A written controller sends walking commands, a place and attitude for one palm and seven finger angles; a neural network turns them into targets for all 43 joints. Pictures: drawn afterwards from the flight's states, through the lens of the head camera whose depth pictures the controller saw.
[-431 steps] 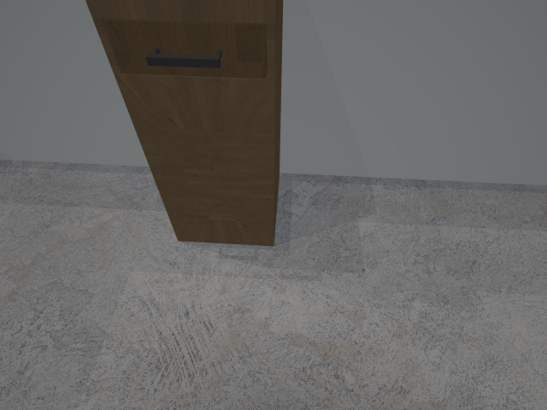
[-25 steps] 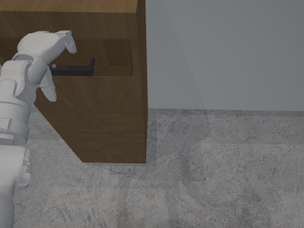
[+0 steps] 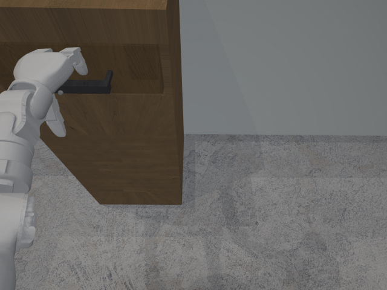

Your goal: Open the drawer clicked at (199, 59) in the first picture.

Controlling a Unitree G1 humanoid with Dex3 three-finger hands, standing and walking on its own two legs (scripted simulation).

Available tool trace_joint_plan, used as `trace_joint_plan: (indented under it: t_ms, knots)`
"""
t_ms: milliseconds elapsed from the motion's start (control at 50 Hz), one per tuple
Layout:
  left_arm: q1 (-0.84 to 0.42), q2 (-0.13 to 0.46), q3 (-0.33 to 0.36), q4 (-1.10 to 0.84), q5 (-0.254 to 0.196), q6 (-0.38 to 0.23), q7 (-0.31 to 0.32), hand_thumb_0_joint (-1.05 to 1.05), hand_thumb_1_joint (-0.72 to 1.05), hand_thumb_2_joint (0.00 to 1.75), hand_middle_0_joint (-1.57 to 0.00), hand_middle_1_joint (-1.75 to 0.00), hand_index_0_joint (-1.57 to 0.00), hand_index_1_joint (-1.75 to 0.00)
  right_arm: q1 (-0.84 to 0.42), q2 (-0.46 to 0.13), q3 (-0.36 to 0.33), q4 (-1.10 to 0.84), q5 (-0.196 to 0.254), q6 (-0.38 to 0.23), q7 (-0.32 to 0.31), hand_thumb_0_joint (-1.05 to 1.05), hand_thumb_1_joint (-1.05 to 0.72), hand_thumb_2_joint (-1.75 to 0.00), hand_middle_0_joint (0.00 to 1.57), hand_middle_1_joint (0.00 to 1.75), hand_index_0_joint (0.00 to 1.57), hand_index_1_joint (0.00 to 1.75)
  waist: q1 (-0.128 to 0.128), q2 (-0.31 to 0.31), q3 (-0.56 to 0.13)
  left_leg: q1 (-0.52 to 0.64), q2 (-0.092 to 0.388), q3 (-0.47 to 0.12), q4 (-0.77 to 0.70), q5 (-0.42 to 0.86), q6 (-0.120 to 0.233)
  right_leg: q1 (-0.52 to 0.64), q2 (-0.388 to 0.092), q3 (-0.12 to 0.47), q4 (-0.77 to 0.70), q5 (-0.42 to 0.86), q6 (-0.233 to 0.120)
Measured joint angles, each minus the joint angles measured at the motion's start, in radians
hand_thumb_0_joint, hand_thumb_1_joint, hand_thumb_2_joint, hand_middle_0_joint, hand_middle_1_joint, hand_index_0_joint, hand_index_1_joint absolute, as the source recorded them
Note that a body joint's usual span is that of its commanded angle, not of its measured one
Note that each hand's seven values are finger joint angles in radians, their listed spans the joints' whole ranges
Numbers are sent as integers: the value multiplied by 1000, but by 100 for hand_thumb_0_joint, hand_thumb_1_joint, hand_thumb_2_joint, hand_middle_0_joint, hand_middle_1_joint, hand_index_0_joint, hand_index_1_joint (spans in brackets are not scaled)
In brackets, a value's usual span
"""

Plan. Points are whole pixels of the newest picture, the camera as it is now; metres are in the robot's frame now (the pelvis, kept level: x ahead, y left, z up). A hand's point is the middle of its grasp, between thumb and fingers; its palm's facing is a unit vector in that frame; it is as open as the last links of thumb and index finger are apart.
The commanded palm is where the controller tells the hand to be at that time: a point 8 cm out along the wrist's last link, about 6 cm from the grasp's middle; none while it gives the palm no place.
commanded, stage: lower the fingers behind the handle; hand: left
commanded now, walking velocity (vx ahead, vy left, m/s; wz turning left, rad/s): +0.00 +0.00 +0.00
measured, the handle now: (71, 80) +0.54 +0.27 +0.11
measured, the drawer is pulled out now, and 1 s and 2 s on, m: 0.00 0.00 0.00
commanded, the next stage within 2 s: close the thumb around the handle in 1.04 s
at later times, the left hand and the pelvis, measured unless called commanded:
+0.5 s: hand (67, 105) +0.48 +0.27 +0.09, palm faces -0.06 -0.03 -1.00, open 13.9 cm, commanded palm +0.47 +0.27 +0.15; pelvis -0.01 +0.01 -0.01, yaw +0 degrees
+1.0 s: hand (69, 106) +0.48 +0.26 +0.09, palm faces -0.05 -0.02 -1.00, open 13.9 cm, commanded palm +0.47 +0.26 +0.15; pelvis -0.01 +0.01 -0.01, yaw +0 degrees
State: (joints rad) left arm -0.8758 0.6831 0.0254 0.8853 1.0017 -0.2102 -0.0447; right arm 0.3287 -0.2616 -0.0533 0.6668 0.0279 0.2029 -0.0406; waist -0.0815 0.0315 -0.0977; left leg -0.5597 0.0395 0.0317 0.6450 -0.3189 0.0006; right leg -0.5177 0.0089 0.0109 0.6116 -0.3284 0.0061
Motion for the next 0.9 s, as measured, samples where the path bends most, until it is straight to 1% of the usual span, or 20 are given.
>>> trace_joint_plan:
  t_ms: [100,200,300,400,480,540,720,900]
  knots:
    - [3,2,-16,12,2,4,14,0,-49,30,-31,-120,-31,-120,-3,5,3,5,4,0,-2,1,-90,-90,20,30,20,30,1,-2,4,-5,-2,-5,6,-1,1,-2,-2,-5,3,-2,1]
    - [-19,5,-32,37,13,3,14,0,-49,30,-30,-120,-31,-120,-5,7,3,4,2,-7,-6,1,-90,-90,20,30,20,30,-5,-8,2,-26,-4,-9,19,-3,2,-19,-3,-9,13,-4,2]
    - [-12,-10,-31,37,13,-14,20,0,-49,30,-31,-120,-31,-120,0,7,-1,2,-4,-10,-4,1,-90,-90,20,30,20,30,-8,-9,-2,-44,-5,-6,35,-9,6,-37,-5,-6,26,-8,5]
    - [-1,-23,-16,40,24,-23,57,0,-49,30,-32,-120,-31,-120,6,8,-2,2,-9,-11,0,1,-90,-90,20,30,20,30,-14,-9,-5,-64,-4,-3,53,-17,8,-58,-5,-2,43,-13,8]
    - [-5,-19,-4,67,42,-6,89,0,-49,30,-32,-120,-31,-120,9,11,2,4,-11,-14,1,1,-90,-90,20,30,20,30,-22,-8,-6,-83,-3,-1,66,-21,9,-76,-3,0,54,-15,9]
    - [-2,-11,0,72,50,2,100,0,-49,30,-32,-120,-31,-120,16,14,1,5,-13,-17,1,1,-90,-90,20,30,20,30,-25,-7,-9,-92,-1,0,71,-23,10,-86,-2,2,57,-15,10]
    - [13,-20,-12,54,41,12,93,0,-49,30,-30,-120,-31,-120,39,15,-7,15,-15,-7,3,1,-90,-90,21,30,20,30,-21,-2,-17,-92,-1,1,75,-27,12,-83,-1,3,56,-17,12]
    - [24,-36,-14,49,40,13,109,0,-49,30,-29,-120,-31,-120,27,13,-6,14,-14,-7,4,1,-90,-90,21,30,20,30,-19,0,-17,-84,-2,1,76,-27,12,-77,-2,3,60,-18,11]
